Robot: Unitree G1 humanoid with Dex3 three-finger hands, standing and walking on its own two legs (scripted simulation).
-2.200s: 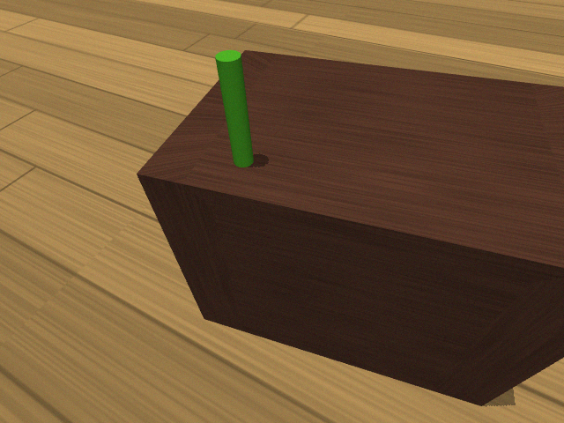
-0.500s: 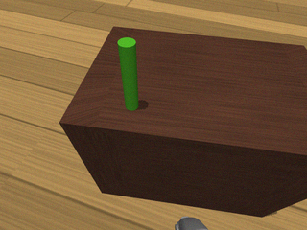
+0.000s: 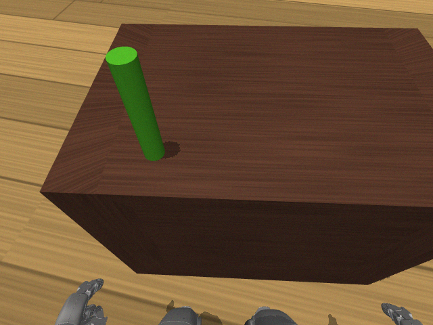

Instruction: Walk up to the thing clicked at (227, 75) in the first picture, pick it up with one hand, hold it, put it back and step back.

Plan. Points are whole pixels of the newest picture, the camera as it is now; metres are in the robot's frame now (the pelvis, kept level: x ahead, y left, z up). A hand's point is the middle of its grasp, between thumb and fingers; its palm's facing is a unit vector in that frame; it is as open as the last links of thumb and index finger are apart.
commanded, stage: walk up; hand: left
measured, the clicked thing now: (141, 113) +0.45 +0.17 +0.12
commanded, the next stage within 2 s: stand in 1.64 s
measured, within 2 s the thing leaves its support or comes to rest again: neither
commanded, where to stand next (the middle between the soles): +0.03 -0.03 m, yaw -1 degrees
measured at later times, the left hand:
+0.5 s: hand out of the picture +0.02 +0.23 -0.14, palm faces -0.09 -0.91 -0.40, open 7.4 cm
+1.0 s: hand out of the picture +0.06 +0.21 -0.13, palm faces -0.06 -0.93 -0.35, open 7.4 cm
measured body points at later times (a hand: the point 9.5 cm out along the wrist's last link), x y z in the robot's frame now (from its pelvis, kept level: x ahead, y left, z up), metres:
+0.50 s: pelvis -0.04 -0.04 +0.00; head -0.03 -0.05 +0.45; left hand +0.03 +0.27 -0.11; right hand +0.03 -0.36 -0.12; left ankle -0.01 +0.11 -0.70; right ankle -0.05 -0.17 -0.72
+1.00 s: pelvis -0.05 -0.04 +0.02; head -0.04 -0.04 +0.47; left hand +0.06 +0.26 -0.10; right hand +0.02 -0.34 -0.11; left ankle -0.02 +0.10 -0.72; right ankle -0.05 -0.17 -0.72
